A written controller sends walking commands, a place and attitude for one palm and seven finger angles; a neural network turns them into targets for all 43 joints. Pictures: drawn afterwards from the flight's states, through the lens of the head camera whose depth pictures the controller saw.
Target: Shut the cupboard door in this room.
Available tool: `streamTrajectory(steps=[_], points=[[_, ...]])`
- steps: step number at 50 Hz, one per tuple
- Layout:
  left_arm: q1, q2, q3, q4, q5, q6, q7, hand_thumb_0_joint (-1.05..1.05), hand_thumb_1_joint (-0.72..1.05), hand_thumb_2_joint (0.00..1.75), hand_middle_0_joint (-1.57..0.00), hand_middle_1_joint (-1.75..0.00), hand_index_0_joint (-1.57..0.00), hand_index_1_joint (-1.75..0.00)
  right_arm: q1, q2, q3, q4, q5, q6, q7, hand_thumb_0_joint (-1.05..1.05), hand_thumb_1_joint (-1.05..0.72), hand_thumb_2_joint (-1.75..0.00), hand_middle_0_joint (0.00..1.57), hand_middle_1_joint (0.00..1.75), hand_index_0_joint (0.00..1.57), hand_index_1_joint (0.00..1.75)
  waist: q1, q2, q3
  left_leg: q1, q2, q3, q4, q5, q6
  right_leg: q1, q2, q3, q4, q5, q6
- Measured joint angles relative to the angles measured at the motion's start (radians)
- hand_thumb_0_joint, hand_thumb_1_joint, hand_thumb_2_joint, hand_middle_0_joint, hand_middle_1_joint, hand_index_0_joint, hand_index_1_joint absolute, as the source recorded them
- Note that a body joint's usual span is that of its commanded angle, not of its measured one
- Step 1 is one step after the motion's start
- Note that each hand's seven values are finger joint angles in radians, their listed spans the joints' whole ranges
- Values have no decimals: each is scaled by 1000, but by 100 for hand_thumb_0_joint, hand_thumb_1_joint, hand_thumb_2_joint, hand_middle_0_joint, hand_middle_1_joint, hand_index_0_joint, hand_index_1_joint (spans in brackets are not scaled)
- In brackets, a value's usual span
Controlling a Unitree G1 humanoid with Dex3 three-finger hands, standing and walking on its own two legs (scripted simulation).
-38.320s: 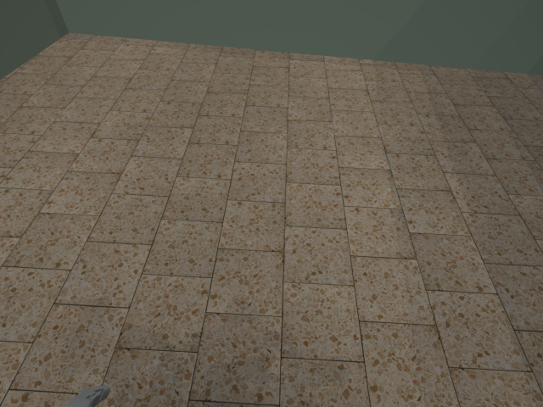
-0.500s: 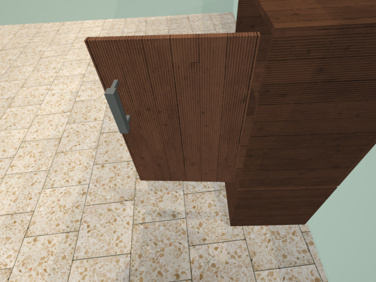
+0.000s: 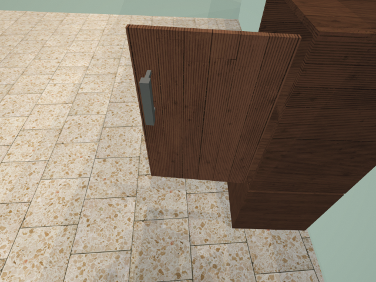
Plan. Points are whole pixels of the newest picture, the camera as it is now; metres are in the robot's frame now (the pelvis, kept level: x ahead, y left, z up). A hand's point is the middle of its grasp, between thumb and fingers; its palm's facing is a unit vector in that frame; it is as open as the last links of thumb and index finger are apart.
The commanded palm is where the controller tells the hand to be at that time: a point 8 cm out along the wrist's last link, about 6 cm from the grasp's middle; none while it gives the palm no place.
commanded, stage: look again from close up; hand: left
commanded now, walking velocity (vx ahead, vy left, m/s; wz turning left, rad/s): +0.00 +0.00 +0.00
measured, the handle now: (149, 98) +0.53 +0.15 +0.10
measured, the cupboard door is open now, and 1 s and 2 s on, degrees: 87 87 87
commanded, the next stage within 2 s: shuffle to correct the standing spot in 0.32 s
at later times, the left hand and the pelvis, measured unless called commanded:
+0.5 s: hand out of the picture -0.03 +0.22 -0.17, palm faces -0.02 -0.98 -0.20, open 7.4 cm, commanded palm none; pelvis -0.04 +0.03 +0.01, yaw -1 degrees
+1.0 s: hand out of the picture +0.00 +0.14 -0.17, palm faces -0.01 -0.99 -0.14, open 7.4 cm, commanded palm none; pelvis +0.02 -0.02 +0.01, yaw -2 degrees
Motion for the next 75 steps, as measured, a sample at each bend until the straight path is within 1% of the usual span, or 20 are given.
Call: streamTrajectory(steps=[10,21,24,31,35,39,44,46,50,53,55,56,58,61,63,65,68,69,71,75], points=[[-54,-2,-16,-59,0,12,-15,1,90,90,-20,-30,-20,-30,-15,46,25,-18,2,-4,10,0,-91,-90,20,30,20,29,1,-24,3,-9,-22,19,-32,47,40,2,-17,16,-63,65,-22],[-9,-22,-19,-16,-1,12,-21,1,90,90,-20,-30,-20,-30,68,26,5,55,7,5,8,0,-92,-90,20,30,20,30,-19,-37,22,7,-41,35,-114,110,52,4,-34,31,-123,119,-21],[7,-24,-19,6,-1,11,-21,1,90,90,-20,-30,-20,-30,89,19,3,83,6,8,8,0,-92,-90,20,30,20,29,-22,-38,24,15,-41,34,-131,122,49,7,-33,30,-130,122,-24],[61,-36,-13,51,5,15,-34,1,90,90,-20,-30,-20,-30,136,18,-3,134,4,22,3,0,-91,-90,20,30,20,29,-28,-15,5,31,-17,20,-145,120,29,18,-2,24,-119,54,-59],[89,-46,-7,66,2,8,-39,1,90,90,-20,-30,-20,-30,148,23,-4,147,3,21,-1,0,-91,-90,20,30,20,29,-27,-4,-2,32,1,11,-125,100,9,24,17,21,-117,78,-48],[111,-66,-4,76,-4,-5,-39,1,90,90,-20,-30,-20,-30,152,21,-3,151,4,15,-2,0,-91,-90,20,30,20,29,-22,12,-10,13,21,-2,-67,41,-4,22,35,13,-96,74,-20],[124,-94,-1,93,-9,-8,-37,1,90,90,-20,-30,-20,-30,138,25,-4,148,5,-4,-3,0,-91,-90,20,30,20,29,-20,3,-16,14,31,-1,-30,22,-13,21,41,11,-51,22,-24],[122,-97,0,100,-8,-4,-39,1,90,90,-20,-30,-20,-30,134,35,-2,145,4,-21,-3,0,-91,-90,20,30,20,29,-20,-18,-20,32,24,12,-34,0,-14,14,33,20,-16,-4,-44],[80,-98,3,96,-1,9,-47,1,90,90,-20,-30,-20,-30,138,57,-2,137,-8,-50,-15,0,-91,-90,20,30,20,29,-33,-19,-14,77,37,34,-82,-5,-19,-78,42,-32,179,-108,-78],[15,-90,15,67,-1,-4,-51,1,91,90,-20,-30,-20,-30,150,64,1,145,-12,-51,-19,0,-91,-90,20,30,20,29,-46,3,10,105,51,23,-123,8,-33,-104,49,-79,110,-70,-85],[-5,-67,24,39,-4,-30,-52,2,93,90,-20,-30,-20,-30,168,66,2,158,-6,-42,-15,0,-91,-90,20,30,20,29,-42,7,16,92,54,14,-75,-23,-39,-74,49,-95,-32,75,-89],[-15,-60,29,33,-6,-45,-49,2,93,90,-20,-30,-20,-30,173,64,0,170,-1,-32,-13,0,-91,-90,20,30,20,29,-36,14,18,67,59,9,-2,-75,-32,-75,51,-104,-22,115,-94],[-29,-61,31,29,-11,-60,-40,2,93,90,-20,-30,-20,-30,172,54,-7,191,1,-7,-8,0,-91,-90,20,30,20,29,-29,37,18,-6,65,-6,190,-145,-20,-55,61,-132,-8,73,-104],[-21,-74,29,27,-10,-63,-25,1,92,90,-20,-30,-20,-30,145,37,-17,195,0,9,-4,0,-91,-90,20,30,20,29,-21,45,15,-104,60,18,349,-112,-25,-4,69,-139,-71,57,-104],[-17,-84,21,35,-5,-57,-18,1,92,90,-20,-30,-20,-30,115,32,-16,178,3,7,-5,1,-91,-90,20,30,20,29,-25,39,26,-128,58,39,295,-84,-37,26,67,-134,-115,76,-96],[-19,-94,9,42,-3,-47,-15,1,92,90,-20,-30,-20,-30,85,32,-13,159,10,0,-7,1,-91,-90,20,30,20,29,-27,31,41,-124,53,52,168,-32,-47,45,65,-129,-138,82,-92],[-22,-104,0,50,-7,-30,-10,1,92,90,-20,-30,-20,-30,51,30,-12,142,13,-5,-14,1,-93,-90,20,30,20,29,-22,25,62,-80,46,56,-36,125,-54,59,67,-127,-114,58,-79],[-21,-103,0,51,-10,-24,-10,1,92,90,-20,-30,-20,-30,44,29,-13,139,14,-6,-13,1,-93,-90,20,30,20,29,-19,21,67,-61,45,59,-75,172,-34,58,67,-125,-91,41,-73],[-27,-93,2,49,-12,-7,-8,1,92,90,-20,-30,-20,-30,29,42,-13,134,13,-5,-14,1,-94,-90,20,30,20,29,-10,-16,73,-44,25,74,-79,147,15,55,46,-112,-58,14,-60],[-47,-77,6,32,-14,16,-2,1,92,90,-20,-30,-20,-30,-4,57,-7,109,10,-2,-19,1,-93,-90,20,30,20,29,2,-47,82,-40,4,91,-105,140,48,24,34,-71,12,-54,-59]])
